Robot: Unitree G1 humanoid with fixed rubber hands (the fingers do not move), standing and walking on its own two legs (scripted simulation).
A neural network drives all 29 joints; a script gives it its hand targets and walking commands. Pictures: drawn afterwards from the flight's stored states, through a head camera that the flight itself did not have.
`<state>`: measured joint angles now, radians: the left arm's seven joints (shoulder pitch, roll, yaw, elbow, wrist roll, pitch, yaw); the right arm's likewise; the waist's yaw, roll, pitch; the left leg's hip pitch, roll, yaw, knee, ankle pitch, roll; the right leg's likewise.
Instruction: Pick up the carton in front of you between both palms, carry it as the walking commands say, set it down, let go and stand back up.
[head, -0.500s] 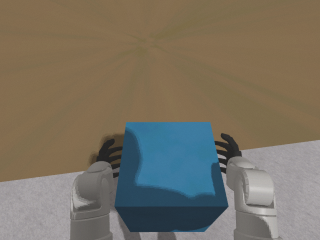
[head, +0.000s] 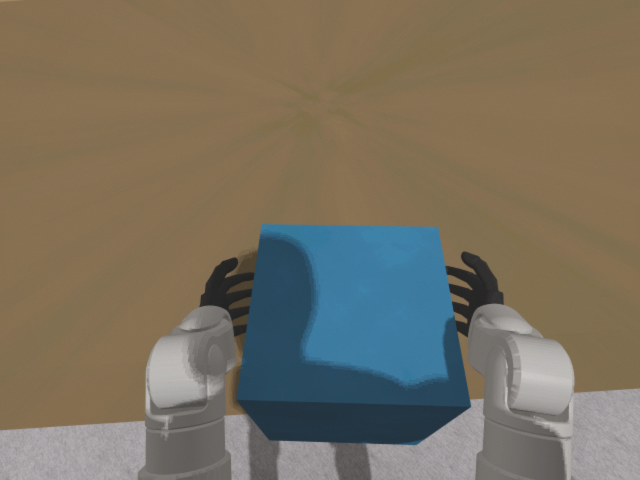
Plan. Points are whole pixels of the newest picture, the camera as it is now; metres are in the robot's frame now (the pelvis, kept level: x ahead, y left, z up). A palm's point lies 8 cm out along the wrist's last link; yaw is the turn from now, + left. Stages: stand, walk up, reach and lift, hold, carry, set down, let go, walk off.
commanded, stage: carry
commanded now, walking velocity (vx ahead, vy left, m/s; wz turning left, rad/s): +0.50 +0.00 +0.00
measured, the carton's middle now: (345, 344) +0.29 +0.00 +0.00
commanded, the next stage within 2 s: none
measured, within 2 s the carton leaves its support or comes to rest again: neither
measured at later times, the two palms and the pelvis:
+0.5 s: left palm (254, 85) +0.70 +0.15 +0.15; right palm (432, 80) +0.67 -0.14 +0.16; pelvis +0.31 +0.03 +0.00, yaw -3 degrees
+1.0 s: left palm (279, 14) +1.02 +0.14 +0.15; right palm (408, 6) +1.05 -0.15 +0.14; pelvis +0.63 -0.02 +0.03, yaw -1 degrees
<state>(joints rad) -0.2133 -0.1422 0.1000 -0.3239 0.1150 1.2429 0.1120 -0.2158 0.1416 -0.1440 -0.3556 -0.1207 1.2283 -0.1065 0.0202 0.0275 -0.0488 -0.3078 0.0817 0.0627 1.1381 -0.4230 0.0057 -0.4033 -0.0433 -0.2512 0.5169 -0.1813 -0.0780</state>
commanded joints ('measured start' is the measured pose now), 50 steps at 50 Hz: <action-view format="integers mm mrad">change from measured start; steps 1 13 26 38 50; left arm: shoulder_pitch -585 -808 -1455 -1418 -1510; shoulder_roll -910 -652 -848 -916 -960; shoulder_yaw -704 -647 -464 -385 -522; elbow -200 -147 171 330 9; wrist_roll -465 -462 -510 -418 -568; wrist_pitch -21 65 121 101 63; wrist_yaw -267 -236 -168 -158 -193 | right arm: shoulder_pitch -526 -780 -1433 -1435 -1395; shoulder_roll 907 698 890 921 841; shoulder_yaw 755 715 522 430 460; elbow -106 -69 222 346 140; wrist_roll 454 453 609 495 400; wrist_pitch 7 85 134 118 72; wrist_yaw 266 212 229 213 138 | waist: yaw -6 30 -68 -42 82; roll -82 -184 80 136 -118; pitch -365 -235 -474 -449 -594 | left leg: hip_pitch -321 -279 474 491 -553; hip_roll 49 -31 215 83 -51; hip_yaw -61 112 -261 49 -71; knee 11 -546 -745 -538 51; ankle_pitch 110 359 517 1096 -37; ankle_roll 27 27 198 121 46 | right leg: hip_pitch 540 517 -334 -63 812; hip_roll -294 -185 -28 123 -238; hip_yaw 408 131 254 25 506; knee -248 -226 760 35 -31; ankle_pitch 275 371 -176 87 481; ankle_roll -63 -66 23 4 -160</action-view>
